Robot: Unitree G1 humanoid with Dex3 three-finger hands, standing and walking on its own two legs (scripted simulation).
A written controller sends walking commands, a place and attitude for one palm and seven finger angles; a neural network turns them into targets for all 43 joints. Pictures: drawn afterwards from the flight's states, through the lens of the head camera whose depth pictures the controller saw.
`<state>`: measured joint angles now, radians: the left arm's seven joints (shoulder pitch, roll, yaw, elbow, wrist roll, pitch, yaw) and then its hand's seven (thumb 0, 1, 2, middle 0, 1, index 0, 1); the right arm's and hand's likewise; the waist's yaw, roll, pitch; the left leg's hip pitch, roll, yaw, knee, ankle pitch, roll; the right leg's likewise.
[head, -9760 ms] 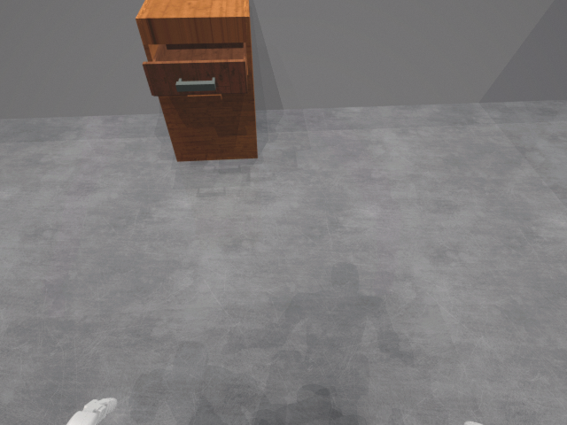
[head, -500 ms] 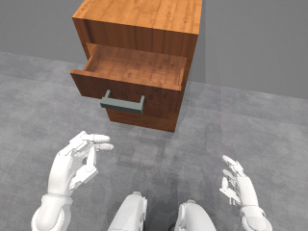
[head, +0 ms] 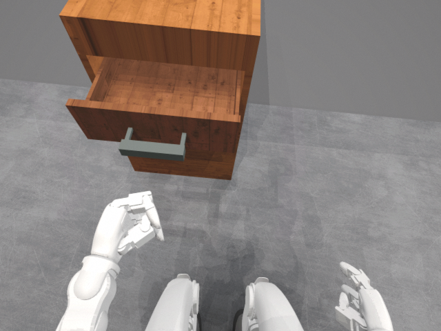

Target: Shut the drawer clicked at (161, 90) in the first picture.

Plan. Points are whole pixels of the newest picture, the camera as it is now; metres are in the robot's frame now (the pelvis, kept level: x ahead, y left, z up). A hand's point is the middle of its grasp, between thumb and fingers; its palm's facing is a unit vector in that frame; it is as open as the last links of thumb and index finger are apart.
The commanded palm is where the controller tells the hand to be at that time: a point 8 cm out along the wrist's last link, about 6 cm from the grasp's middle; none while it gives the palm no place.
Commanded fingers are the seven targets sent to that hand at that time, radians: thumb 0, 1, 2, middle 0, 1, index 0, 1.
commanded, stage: raise the hand and make a fist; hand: left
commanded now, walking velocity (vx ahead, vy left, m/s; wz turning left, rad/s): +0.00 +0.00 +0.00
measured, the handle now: (155, 142) +0.52 +0.18 -0.09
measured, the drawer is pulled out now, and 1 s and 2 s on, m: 0.16 0.16 0.16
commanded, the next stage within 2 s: bring the fist close to the handle in 0.78 s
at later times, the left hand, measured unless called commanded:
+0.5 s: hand (148, 200) +0.33 +0.14 +0.02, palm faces -0.05 -1.00 -0.04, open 3.3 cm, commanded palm +0.31 +0.19 +0.02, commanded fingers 0.00 0.90 0.90 -1.40 -1.60 -1.40 -1.60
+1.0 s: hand (150, 210) +0.32 +0.14 +0.00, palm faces -0.08 -1.00 -0.04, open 3.3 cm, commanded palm +0.31 +0.20 +0.00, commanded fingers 0.00 0.90 0.90 -1.40 -1.60 -1.40 -1.60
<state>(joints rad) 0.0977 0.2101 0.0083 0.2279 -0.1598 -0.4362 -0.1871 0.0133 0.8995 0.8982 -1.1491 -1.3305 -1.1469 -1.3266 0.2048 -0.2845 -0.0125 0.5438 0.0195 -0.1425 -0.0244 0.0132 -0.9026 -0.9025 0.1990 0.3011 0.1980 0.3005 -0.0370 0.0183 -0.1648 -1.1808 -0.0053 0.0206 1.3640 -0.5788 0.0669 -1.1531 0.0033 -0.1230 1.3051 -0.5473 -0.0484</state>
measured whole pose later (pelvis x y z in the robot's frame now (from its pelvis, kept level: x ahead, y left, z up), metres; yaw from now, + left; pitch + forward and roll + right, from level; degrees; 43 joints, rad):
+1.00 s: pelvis +0.01 -0.02 -0.01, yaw +0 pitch +24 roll -2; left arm -0.03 0.22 0.09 0.36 -0.18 -0.47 -0.20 0.01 0.90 0.90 -1.40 -1.60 -1.40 -1.60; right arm 0.18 -0.25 0.01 0.54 0.02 -0.05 0.00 0.01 -0.90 -0.90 0.20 0.30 0.20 0.30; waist -0.03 0.02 -0.18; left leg -1.20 0.01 0.01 1.38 -0.60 0.04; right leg -1.19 0.02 -0.13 1.33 -0.57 -0.07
